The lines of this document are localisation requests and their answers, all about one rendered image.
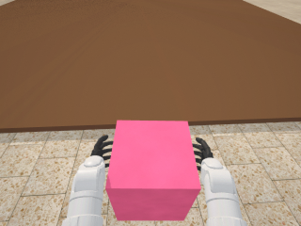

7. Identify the robot left hand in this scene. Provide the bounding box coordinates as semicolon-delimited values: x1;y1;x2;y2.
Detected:
90;135;114;168

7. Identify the carton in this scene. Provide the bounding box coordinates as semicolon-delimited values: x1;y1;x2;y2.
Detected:
105;120;201;221

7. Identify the right robot forearm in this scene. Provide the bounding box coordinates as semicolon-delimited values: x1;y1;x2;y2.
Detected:
200;157;247;226

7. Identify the robot right hand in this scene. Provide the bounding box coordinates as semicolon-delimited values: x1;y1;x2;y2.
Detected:
192;137;214;171

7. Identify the left robot forearm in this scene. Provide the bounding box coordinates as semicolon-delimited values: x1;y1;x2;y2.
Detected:
61;155;105;226

